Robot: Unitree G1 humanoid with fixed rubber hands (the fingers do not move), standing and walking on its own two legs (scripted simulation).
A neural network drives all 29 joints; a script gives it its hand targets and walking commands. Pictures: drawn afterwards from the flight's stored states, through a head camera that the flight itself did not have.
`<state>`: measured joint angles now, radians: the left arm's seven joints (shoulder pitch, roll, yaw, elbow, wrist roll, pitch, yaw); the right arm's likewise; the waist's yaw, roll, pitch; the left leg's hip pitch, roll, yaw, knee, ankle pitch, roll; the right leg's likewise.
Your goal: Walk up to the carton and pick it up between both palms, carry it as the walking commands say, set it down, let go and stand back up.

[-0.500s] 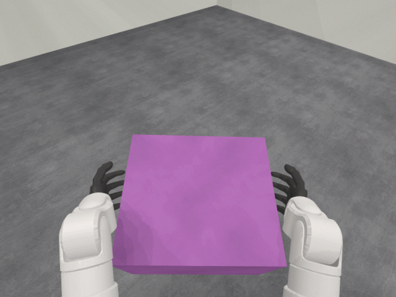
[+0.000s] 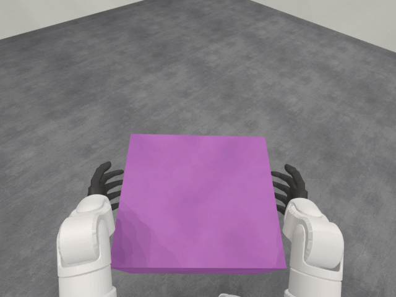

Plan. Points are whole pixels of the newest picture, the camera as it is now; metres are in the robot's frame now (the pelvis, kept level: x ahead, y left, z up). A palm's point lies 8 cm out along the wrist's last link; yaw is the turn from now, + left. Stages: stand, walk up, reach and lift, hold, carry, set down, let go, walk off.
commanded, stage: carry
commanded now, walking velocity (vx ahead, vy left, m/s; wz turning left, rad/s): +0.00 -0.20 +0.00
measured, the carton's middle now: (196, 206) +0.30 +0.00 +0.00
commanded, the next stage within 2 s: none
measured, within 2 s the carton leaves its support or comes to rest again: neither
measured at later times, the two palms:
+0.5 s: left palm (171, 235) +0.21 +0.05 +0.07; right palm (378, 235) +0.22 -0.30 +0.08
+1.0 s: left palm (284, 261) +0.17 -0.13 +0.08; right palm out of the picture +0.17 -0.48 +0.07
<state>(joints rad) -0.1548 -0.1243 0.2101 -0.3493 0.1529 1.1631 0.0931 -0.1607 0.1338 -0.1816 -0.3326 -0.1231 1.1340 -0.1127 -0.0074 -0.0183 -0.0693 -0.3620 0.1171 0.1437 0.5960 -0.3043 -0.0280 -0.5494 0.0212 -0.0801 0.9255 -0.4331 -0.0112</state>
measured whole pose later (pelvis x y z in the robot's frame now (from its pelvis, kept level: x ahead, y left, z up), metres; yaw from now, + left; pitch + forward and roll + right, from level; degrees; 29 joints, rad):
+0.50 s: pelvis -0.05 -0.13 +0.00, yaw +2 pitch +5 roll +0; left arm -0.14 -0.13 0.20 -0.33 0.17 1.14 0.07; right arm -0.14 0.13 -0.19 -0.33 -0.13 1.12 -0.10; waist -0.02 -0.02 -0.11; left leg -0.34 0.05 0.16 0.60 -0.34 0.02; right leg -0.49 0.02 -0.18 0.61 -0.25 -0.09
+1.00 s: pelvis -0.10 -0.30 +0.00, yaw +2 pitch +5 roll +1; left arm -0.18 -0.14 0.20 -0.32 0.16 1.13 0.08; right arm -0.17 0.13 -0.21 -0.36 -0.11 1.14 -0.13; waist -0.03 0.03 -0.06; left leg -0.52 0.06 0.13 0.99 -0.55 -0.03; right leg -0.46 0.00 -0.13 0.55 -0.19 -0.09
